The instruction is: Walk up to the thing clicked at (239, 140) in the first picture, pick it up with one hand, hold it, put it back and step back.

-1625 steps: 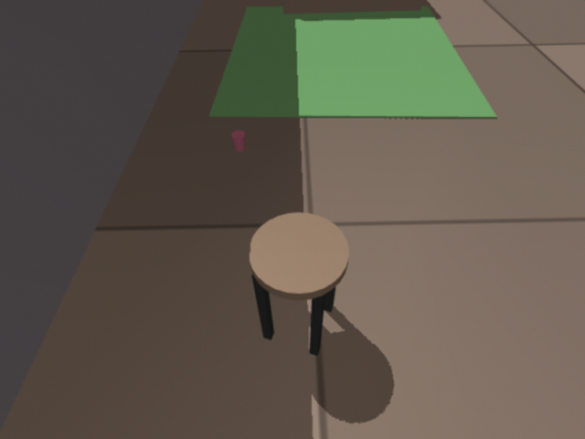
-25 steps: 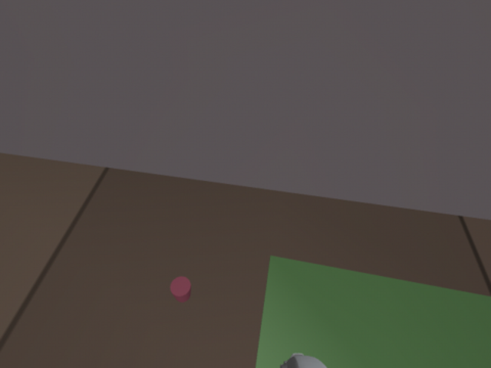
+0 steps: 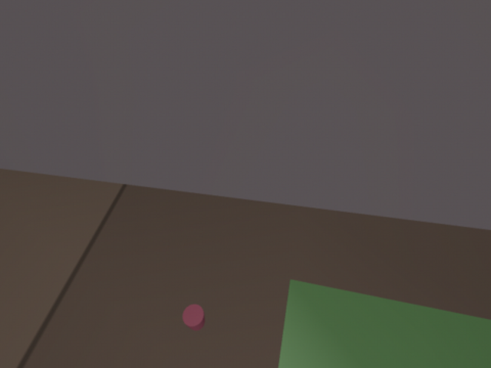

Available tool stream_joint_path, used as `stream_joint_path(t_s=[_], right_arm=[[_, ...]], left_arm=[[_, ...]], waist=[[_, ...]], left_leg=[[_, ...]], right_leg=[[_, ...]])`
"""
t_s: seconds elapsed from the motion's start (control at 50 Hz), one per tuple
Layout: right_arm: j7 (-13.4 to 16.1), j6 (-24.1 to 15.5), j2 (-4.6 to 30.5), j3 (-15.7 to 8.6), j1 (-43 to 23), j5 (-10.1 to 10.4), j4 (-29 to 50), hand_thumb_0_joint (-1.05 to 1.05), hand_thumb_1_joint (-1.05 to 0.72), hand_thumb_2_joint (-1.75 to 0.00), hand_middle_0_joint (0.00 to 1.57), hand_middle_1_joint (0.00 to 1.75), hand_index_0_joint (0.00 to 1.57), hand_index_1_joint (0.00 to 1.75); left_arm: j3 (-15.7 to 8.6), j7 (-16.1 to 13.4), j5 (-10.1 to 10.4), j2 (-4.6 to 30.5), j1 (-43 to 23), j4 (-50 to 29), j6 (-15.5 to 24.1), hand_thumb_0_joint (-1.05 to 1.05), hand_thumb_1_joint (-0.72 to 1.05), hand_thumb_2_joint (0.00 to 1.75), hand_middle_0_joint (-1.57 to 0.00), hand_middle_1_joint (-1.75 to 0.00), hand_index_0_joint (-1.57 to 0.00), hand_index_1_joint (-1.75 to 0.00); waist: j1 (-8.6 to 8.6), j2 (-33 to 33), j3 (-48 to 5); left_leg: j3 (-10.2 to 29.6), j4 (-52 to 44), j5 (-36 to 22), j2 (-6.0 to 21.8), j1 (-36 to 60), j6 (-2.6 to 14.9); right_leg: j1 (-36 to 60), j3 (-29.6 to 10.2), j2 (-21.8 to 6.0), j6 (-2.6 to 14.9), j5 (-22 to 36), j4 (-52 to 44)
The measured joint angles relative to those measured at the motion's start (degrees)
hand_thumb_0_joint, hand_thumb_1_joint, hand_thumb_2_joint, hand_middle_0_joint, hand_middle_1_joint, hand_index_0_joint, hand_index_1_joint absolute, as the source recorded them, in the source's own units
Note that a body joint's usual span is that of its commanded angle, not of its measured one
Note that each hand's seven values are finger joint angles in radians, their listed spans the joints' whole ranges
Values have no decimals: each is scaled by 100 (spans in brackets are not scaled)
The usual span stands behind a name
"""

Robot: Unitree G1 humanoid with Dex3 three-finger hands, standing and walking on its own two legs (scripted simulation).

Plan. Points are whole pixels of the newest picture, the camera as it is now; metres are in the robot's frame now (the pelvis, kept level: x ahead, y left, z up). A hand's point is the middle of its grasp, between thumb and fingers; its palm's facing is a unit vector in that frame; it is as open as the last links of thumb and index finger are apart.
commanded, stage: walk up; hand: left
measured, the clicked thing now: (195, 319) +0.41 +0.24 -0.71
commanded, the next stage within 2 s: stand in 1.66 s
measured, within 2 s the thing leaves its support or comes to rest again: neither
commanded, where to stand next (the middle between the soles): +0.09 +0.02 m, yaw -1 degrees
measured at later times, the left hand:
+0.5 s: hand out of the picture +0.09 +0.28 -0.14, palm faces +0.06 -0.95 -0.32, open 7.4 cm
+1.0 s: hand out of the picture +0.08 +0.29 -0.15, palm faces +0.03 -0.95 -0.30, open 7.4 cm
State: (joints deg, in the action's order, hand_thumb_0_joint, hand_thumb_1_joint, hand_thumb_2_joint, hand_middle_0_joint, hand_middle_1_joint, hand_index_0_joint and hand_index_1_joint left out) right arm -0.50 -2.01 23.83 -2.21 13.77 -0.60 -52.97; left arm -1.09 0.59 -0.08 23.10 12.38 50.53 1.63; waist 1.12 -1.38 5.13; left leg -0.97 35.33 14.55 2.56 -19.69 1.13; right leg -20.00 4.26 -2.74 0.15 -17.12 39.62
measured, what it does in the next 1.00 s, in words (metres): steps on the spot: left foot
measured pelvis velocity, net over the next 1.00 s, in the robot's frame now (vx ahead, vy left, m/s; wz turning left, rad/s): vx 0.04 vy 0.04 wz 0.04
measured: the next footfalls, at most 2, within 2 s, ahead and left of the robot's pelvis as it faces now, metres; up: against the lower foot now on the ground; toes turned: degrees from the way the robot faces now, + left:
left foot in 0.02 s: +0.10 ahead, +0.13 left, -0.01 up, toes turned +1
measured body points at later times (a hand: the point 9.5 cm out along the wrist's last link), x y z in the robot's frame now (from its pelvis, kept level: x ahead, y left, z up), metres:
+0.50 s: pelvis +0.03 +0.02 +0.02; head +0.05 +0.03 +0.47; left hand +0.09 +0.33 -0.12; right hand +0.18 -0.27 -0.10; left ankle +0.06 +0.13 -0.73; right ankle +0.04 -0.13 -0.72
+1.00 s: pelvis +0.04 +0.04 +0.03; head +0.05 +0.06 +0.47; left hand +0.08 +0.34 -0.12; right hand +0.13 -0.26 -0.10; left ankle +0.06 +0.13 -0.73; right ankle +0.04 -0.13 -0.72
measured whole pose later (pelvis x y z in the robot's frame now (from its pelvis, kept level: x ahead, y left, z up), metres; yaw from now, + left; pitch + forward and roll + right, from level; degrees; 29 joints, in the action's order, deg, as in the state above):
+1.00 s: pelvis +0.04 +0.04 +0.03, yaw +2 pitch -1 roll -2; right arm -0.8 -0.6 19.3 -0.3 4.4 -0.4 -66.5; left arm -0.5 0.6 0.1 20.8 6.4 66.7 0.1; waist 0.6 0.2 2.7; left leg 0.4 17.6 6.7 0.2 -9.7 1.8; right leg -7.5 5.3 -3.6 -3.6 -9.7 19.0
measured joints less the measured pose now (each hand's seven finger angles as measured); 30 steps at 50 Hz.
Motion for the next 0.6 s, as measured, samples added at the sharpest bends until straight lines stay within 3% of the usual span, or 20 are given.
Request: stream_joint_path(t_s=[0.02,0.08,0.2,0.4,0.6], right_arm=[[24,-4,15,-17,-35,-20,-55,1,-91,-90,20,30,20,30],[29,63,-94,53,-238,-22,-256,1,-91,-90,20,29,20,30],[-22,136,-280,234,-599,33,-529,1,-91,-90,20,30,20,30],[-17,93,-339,289,-1160,96,-887,1,-91,-90,20,30,20,30],[-19,121,-355,259,-1351,78,-1161,1,-91,-90,20,30,20,30]], left_arm=[[14,-9,30,-12,-39,63,-50,1,90,90,-20,-30,-21,-30],[28,-33,100,-54,-192,302,-180,1,90,90,-20,-30,-21,-30],[94,12,86,-161,-305,783,-158,1,90,90,-20,-30,-20,-30],[131,-7,96,-251,-579,1304,-106,1,90,90,-20,-30,-21,-30],[94,-20,65,-182,-821,1503,-111,1,90,90,-20,-30,-20,-30]], waist=[[-26,-19,-20],[-11,93,7],[-8,142,-76],[96,51,-69],[86,39,-162]], left_leg=[[57,-91,-226,3,29,-50],[76,110,-47,16,24,-130],[213,-191,-97,89,188,-180],[252,-856,-360,18,575,-129],[211,-1347,-587,-88,850,-45]], right_leg=[[-43,36,3,-41,-108,155],[57,-8,58,-30,-277,159],[426,110,177,-83,68,-508],[882,179,138,-162,339,-1250],[1158,161,49,-264,573,-1740]])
